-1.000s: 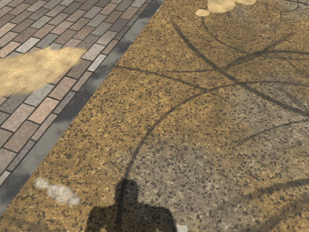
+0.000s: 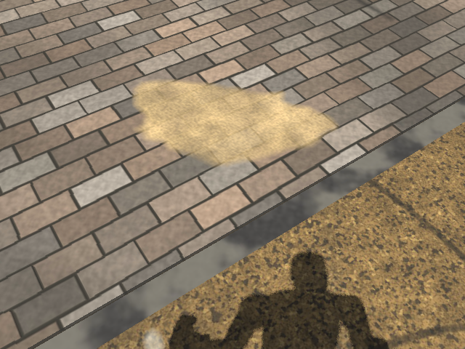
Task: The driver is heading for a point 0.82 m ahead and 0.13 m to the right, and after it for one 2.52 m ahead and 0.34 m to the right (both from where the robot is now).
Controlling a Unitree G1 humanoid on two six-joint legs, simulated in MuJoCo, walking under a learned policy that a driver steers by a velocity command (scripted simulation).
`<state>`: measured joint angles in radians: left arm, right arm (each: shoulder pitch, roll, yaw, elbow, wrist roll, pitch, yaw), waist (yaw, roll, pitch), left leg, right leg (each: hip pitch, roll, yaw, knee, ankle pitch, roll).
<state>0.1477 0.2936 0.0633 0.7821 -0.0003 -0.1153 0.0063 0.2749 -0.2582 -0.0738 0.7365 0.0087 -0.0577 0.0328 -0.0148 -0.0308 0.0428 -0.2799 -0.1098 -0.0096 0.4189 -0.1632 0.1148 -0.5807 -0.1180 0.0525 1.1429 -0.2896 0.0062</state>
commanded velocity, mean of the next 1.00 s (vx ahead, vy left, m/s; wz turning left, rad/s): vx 0.50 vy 0.00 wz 0.07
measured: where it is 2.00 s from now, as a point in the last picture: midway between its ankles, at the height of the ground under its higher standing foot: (229, 220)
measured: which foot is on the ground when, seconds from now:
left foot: down 0.00-0.38, up 0.40-0.88, down 0.90-1.00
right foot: up 0.00-0.36, down 0.38-0.90, up 0.92-1.00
